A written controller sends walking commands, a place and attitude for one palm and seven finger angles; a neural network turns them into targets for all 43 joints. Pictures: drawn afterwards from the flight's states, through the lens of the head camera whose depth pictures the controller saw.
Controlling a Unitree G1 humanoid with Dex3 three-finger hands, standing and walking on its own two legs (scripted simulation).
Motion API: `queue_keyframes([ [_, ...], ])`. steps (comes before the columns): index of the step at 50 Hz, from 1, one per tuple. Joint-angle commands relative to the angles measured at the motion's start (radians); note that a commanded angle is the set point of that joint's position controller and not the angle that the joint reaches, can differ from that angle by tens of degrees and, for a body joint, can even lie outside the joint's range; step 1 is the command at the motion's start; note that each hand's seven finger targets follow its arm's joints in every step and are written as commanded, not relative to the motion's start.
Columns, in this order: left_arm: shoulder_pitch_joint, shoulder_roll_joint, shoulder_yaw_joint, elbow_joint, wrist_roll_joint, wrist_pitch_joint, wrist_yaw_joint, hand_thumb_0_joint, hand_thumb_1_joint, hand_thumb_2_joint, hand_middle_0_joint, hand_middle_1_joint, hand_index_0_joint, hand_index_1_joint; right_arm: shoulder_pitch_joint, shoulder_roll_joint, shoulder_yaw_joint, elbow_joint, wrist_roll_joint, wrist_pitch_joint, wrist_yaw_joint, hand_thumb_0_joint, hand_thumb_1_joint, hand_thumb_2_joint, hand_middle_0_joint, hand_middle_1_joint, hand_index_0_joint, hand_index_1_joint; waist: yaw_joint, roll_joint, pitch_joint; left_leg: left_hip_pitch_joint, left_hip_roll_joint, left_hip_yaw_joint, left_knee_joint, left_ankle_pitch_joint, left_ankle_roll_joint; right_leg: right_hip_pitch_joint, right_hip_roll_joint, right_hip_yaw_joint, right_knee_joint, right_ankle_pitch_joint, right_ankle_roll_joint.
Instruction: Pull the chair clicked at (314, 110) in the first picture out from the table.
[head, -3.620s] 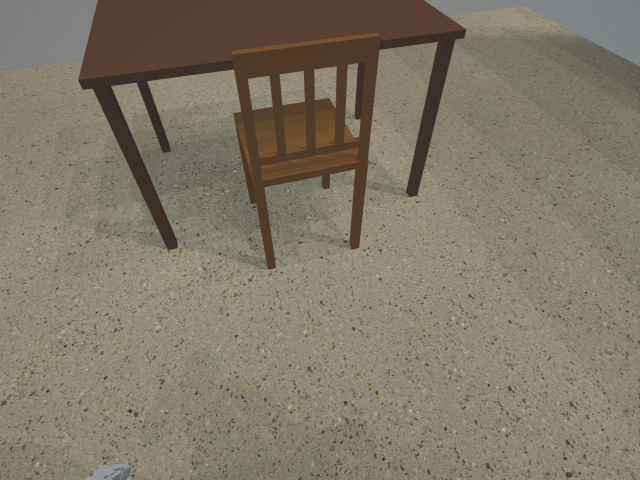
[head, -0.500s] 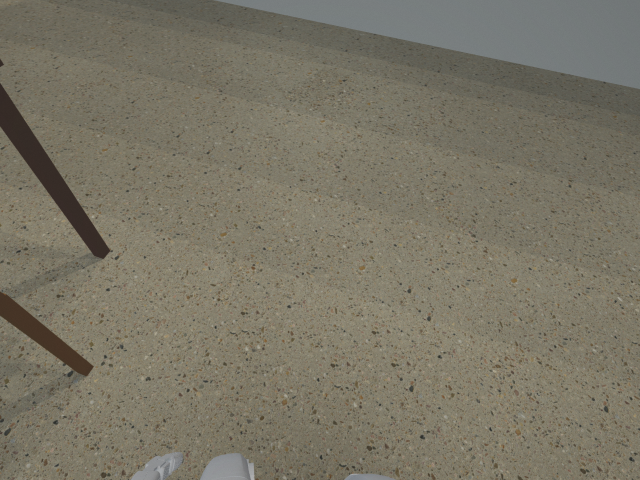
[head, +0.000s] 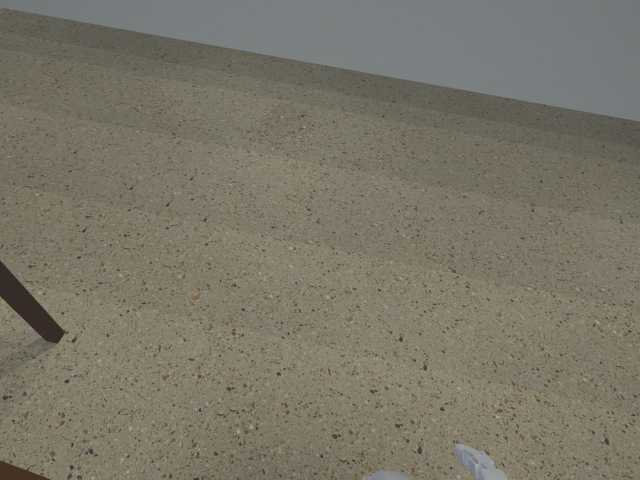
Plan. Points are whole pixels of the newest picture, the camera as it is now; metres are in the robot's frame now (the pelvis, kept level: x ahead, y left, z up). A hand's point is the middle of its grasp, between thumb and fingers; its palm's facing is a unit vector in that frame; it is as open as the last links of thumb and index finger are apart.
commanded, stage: walk to a spot facing it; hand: left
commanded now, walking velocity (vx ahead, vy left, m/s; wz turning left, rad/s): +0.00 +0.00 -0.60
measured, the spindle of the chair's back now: out of the picture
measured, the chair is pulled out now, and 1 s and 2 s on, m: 0.00 0.00 0.00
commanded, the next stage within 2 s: turn to face it in 1.50 s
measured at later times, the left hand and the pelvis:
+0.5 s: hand (261, 392) +0.26 +0.12 -0.15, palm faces -0.30 -0.91 -0.28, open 7.4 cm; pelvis +0.07 -0.03 -0.01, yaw -18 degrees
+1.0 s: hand (234, 394) +0.26 +0.16 -0.17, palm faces -0.50 -0.84 -0.19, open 7.4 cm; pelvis +0.09 +0.02 +0.01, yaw -36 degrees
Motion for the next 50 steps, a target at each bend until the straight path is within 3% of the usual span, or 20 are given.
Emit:
queue_keyframes([
  [1, 0.011, 0.011, 0.014, -0.087, 0.003, 0.004, -0.008, 0.0, 0.9, 0.9, -0.2, -0.3, -0.2, -0.3, 0.098, -0.166, -0.049, 0.001, 0.009, -0.001, -0.021, 0.0, -0.9, -0.9, 0.2, 0.3, 0.2, 0.3, -0.04, 0.216, -0.052, 0.064, 0.255, -0.07, -0.255, 0.362, 0.073, -0.084, -0.066, 0.008, -0.016, 0.082, 0.029],
  [6, -0.117, -0.009, 0.013, -0.132, 0.007, 0.019, -0.009, 0.0, 0.9, 0.9, -0.2, -0.3, -0.2, -0.3, 0.15, -0.175, -0.07, 0.022, 0.003, 0.015, -0.019, 0.0, -0.9, -0.9, 0.2, 0.3, 0.2, 0.3, -0.077, 0.205, -0.028, 0.102, 0.269, -0.004, -0.236, 0.381, 0.084, -0.083, -0.078, -0.028, -0.212, 0.109, 0.044],
  [11, -0.228, -0.003, 0.003, -0.177, 0.008, 0.007, -0.006, 0.0, 0.9, 0.9, -0.2, -0.3, -0.2, -0.3, 0.189, -0.214, -0.09, 0.041, -0.006, 0.036, -0.01, 0.0, -0.9, -0.9, 0.2, 0.3, 0.2, 0.3, -0.119, 0.242, -0.04, 0.158, 0.294, 0.029, -0.151, 0.422, 0.076, 0.013, -0.034, -0.08, -0.446, 0.045, 0.021],
  [14, -0.177, 0.033, 0.004, -0.172, 0.011, -0.012, 0.0, 0.0, 0.9, 0.9, -0.2, -0.3, -0.2, -0.3, 0.197, -0.231, -0.098, 0.038, -0.003, 0.047, -0.004, 0.0, -0.9, -0.9, 0.2, 0.3, 0.2, 0.3, -0.079, 0.212, -0.09, 0.171, 0.281, 0.077, 0.042, 0.52, 0.02, 0.178, 0.013, -0.11, -0.646, 0.114, -0.014],
  [15, -0.086, 0.084, 0.014, -0.149, 0.013, -0.027, 0.006, 0.0, 0.9, 0.9, -0.2, -0.3, -0.2, -0.3, 0.203, -0.224, -0.094, 0.025, 0.005, 0.048, 0.002, 0.0, -0.9, -0.9, 0.2, 0.3, 0.2, 0.3, -0.023, 0.115, -0.157, 0.05, 0.256, 0.1, 0.243, 0.471, -0.03, 0.394, -0.025, -0.047, -0.763, 0.28, -0.046],
  [16, 0.008, 0.219, 0.04, -0.127, 0.016, -0.042, 0.022, 0.0, 0.9, 0.9, -0.2, -0.3, -0.2, -0.3, 0.188, -0.152, -0.073, -0.022, 0.014, 0.052, 0.01, 0.0, -0.9, -0.9, 0.2, 0.3, 0.2, 0.3, 0.018, -0.194, -0.222, -0.281, 0.11, 0.118, 0.515, -0.145, -0.097, 0.648, -0.298, 0.327, -0.793, 0.708, -0.159],
  [17, 0.053, 0.277, 0.048, -0.111, -0.012, -0.036, 0.034, 0.0, 0.9, 0.9, -0.2, -0.3, -0.2, -0.3, 0.151, -0.151, -0.068, -0.053, 0.014, 0.061, -0.005, 0.0, -0.9, -0.9, 0.2, 0.3, 0.2, 0.3, 0.027, -0.189, -0.26, -0.372, 0.04, -0.045, 0.7, -0.43, -0.117, 0.635, -0.424, 0.413, -0.777, 1.065, -0.264],
  [18, 0.035, 0.27, 0.053, -0.119, -0.013, -0.032, 0.044, 0.0, 0.9, 0.9, -0.2, -0.3, -0.2, -0.3, 0.115, -0.154, -0.062, -0.06, 0.016, 0.063, -0.016, 0.0, -0.9, -0.9, 0.2, 0.3, 0.2, 0.3, 0.029, -0.216, -0.281, -0.388, 0.051, -0.148, 0.74, -0.404, -0.108, 0.61, -0.373, 0.396, -0.781, 1.011, -0.268],
  [20, -0.122, 0.182, 0.029, -0.158, -0.014, -0.02, 0.051, 0.0, 0.9, 0.9, -0.2, -0.3, -0.2, -0.3, 0.076, -0.175, -0.067, -0.041, 0.01, 0.073, -0.017, 0.0, -0.9, -0.9, 0.2, 0.3, 0.2, 0.3, -0.032, -0.086, -0.166, -0.367, 0.081, -0.18, 0.707, -0.242, -0.116, 0.472, -0.276, 0.294, -0.803, 0.8, -0.226],
  [23, -0.22, 0.165, 0.017, -0.19, -0.006, -0.02, 0.049, 0.0, 0.9, 0.9, -0.2, -0.3, -0.2, -0.3, 0.145, -0.16, -0.063, -0.006, 0.004, 0.098, -0.016, 0.0, -0.9, -0.9, 0.2, 0.3, 0.2, 0.3, -0.093, -0.068, -0.111, -0.259, 0.055, -0.155, 0.601, -0.166, -0.132, 0.292, -0.216, 0.215, -0.852, 0.663, -0.198],
  [26, -0.22, 0.174, 0.02, -0.19, 0.0, -0.017, 0.043, 0.0, 0.9, 0.9, -0.2, -0.3, -0.2, -0.3, 0.138, -0.154, -0.065, -0.015, 0.004, 0.099, -0.013, 0.0, -0.9, -0.9, 0.2, 0.3, 0.2, 0.3, -0.091, -0.082, -0.092, -0.233, 0.025, -0.15, 0.52, -0.143, -0.129, 0.248, -0.189, 0.252, -0.877, 0.52, -0.201],
  [31, -0.194, 0.191, 0.03, -0.198, 0.003, -0.008, 0.036, 0.0, 0.9, 0.9, -0.2, -0.3, -0.2, -0.3, 0.068, -0.146, -0.063, -0.057, 0.013, 0.086, -0.012, 0.0, -0.9, -0.9, 0.2, 0.3, 0.2, 0.3, -0.062, -0.113, -0.115, -0.159, -0.03, -0.14, 0.311, -0.167, -0.115, 0.253, -0.168, 0.341, -0.853, 0.479, -0.206],
  [35, -0.227, 0.184, 0.034, -0.211, -0.002, 0.004, 0.035, 0.0, 0.9, 0.9, -0.2, -0.3, -0.2, -0.3, 0.137, -0.15, -0.063, -0.052, 0.02, 0.07, -0.022, 0.0, -0.9, -0.9, 0.2, 0.3, 0.2, 0.3, -0.1, -0.11, -0.147, 0.009, -0.062, -0.132, 0.014, -0.061, -0.096, 0.22, -0.13, 0.382, -0.77, 0.501, -0.151],
  [36, -0.238, 0.158, 0.029, -0.219, -0.009, 0.007, 0.034, 0.0, 0.9, 0.9, -0.2, -0.3, -0.2, -0.3, 0.18, -0.17, -0.067, -0.043, 0.02, 0.061, -0.026, 0.0, -0.9, -0.9, 0.2, 0.3, 0.2, 0.3, -0.123, -0.069, -0.162, 0.126, -0.028, -0.154, -0.122, 0.016, -0.082, 0.153, -0.083, 0.349, -0.709, 0.433, -0.107],
  [37, -0.214, 0.094, 0.021, -0.239, -0.016, 0.013, 0.028, 0.0, 0.9, 0.9, -0.2, -0.3, -0.2, -0.3, 0.188, -0.252, -0.078, -0.049, 0.009, 0.052, -0.029, 0.0, -0.9, -0.9, 0.2, 0.3, 0.2, 0.3, -0.121, 0.178, -0.16, 0.228, 0.179, -0.377, -0.245, 0.052, -0.012, -0.018, 0.046, 0.243, -0.548, 0.154, -0.042],
  [38, -0.186, 0.071, 0.017, -0.253, -0.009, 0.011, 0.018, 0.0, 0.9, 0.9, -0.2, -0.3, -0.2, -0.3, 0.158, -0.319, -0.088, -0.079, 0.003, 0.06, -0.023, 0.0, -0.9, -0.9, 0.2, 0.3, 0.2, 0.3, -0.1, 0.367, -0.111, 0.181, 0.383, -0.528, -0.301, 0.11, 0.085, -0.122, 0.099, 0.091, -0.295, -0.198, 0.01],
  [39, -0.173, 0.106, 0.025, -0.228, 0.008, 0.022, 0.023, 0.0, 0.9, 0.9, -0.2, -0.3, -0.2, -0.3, 0.11, -0.291, -0.081, -0.081, 0.0, 0.06, -0.024, 0.0, -0.9, -0.9, 0.2, 0.3, 0.2, 0.3, -0.1, 0.372, -0.093, 0.082, 0.406, -0.534, -0.304, 0.035, 0.103, -0.106, 0.048, 0.138, -0.139, -0.195, 0.022],
  [41, -0.172, 0.113, 0.043, -0.2, 0.011, 0.02, 0.002, 0.0, 0.9, 0.9, -0.2, -0.3, -0.2, -0.3, 0.032, -0.226, -0.063, -0.106, -0.004, 0.052, -0.027, 0.0, -0.9, -0.9, 0.2, 0.3, 0.2, 0.3, -0.062, 0.202, -0.018, 0.008, 0.278, -0.355, -0.295, 0.06, 0.08, -0.094, 0.026, 0.107, -0.001, -0.057, 0.03],
  [43, -0.141, 0.089, 0.036, -0.18, 0.005, 0.027, -0.005, 0.0, 0.9, 0.9, -0.2, -0.3, -0.2, -0.3, 0.03, -0.211, -0.062, -0.101, 0.001, 0.048, -0.029, 0.0, -0.9, -0.9, 0.2, 0.3, 0.2, 0.3, -0.059, 0.209, -0.047, 0.077, 0.221, -0.214, -0.258, 0.187, 0.065, -0.101, 0.012, 0.08, 0.026, 0.007, 0.048],
  [50, -0.217, 0.047, 0.019, -0.19, -0.001, 0.033, -0.009, 0.0, 0.9, 0.9, -0.2, -0.3, -0.2, -0.3, 0.153, -0.23, -0.088, -0.036, 0.002, 0.055, -0.021, 0.0, -0.9, -0.9, 0.2, 0.3, 0.2, 0.3, -0.12, 0.222, -0.06, 0.204, 0.273, -0.129, -0.219, 0.299, 0.102, -0.061, -0.032, -0.005, -0.234, -0.059, 0.061],
])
